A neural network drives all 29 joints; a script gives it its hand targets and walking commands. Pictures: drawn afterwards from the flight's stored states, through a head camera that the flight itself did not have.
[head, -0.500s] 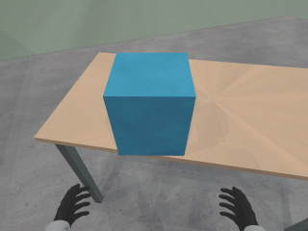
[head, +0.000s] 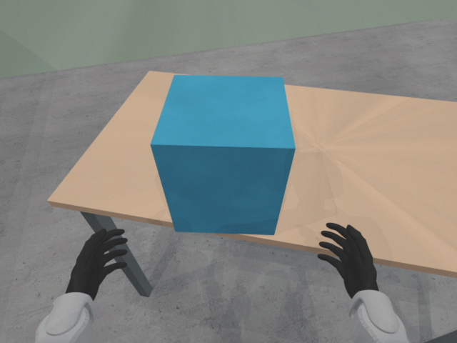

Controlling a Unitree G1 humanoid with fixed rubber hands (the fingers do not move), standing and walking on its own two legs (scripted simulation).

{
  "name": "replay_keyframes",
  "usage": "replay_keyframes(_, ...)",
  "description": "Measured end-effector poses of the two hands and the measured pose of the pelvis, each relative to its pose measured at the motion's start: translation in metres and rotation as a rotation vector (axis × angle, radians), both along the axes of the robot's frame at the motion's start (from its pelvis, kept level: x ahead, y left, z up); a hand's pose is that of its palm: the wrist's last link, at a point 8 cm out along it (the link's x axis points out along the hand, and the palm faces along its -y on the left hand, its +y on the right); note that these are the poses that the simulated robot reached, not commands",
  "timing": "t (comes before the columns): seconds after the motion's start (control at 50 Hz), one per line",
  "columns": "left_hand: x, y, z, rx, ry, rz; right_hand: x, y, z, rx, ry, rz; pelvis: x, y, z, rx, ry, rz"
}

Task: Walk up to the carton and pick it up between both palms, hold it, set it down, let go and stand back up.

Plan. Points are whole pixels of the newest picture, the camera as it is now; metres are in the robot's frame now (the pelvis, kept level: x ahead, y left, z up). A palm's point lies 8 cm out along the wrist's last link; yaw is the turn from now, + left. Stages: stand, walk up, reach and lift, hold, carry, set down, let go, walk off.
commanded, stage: reach and lift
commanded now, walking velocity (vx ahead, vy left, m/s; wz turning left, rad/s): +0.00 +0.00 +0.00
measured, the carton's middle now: (226, 158) +0.44 +0.04 +0.08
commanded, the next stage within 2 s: none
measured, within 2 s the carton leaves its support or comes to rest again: neither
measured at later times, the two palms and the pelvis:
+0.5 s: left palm (99, 226) +0.26 +0.22 +0.11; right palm (363, 235) +0.27 -0.18 +0.09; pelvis +0.00 -0.01 +0.00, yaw +0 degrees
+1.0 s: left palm (96, 168) +0.33 +0.24 +0.16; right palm (355, 174) +0.36 -0.18 +0.14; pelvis +0.00 +0.00 +0.00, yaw +0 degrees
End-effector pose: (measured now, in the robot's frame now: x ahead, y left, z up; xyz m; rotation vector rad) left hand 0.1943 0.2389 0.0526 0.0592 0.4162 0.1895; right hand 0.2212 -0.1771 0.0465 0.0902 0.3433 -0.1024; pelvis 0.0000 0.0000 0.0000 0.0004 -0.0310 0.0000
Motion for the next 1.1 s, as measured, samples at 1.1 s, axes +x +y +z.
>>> replay_keyframes(1.1,0.155,-0.006,0.120,-0.035,-0.174,-0.032,0.151,-0.002,0.104,-0.015,-0.153,0.062,-0.003,0.002,-0.002,-0.010,0.024,-0.009)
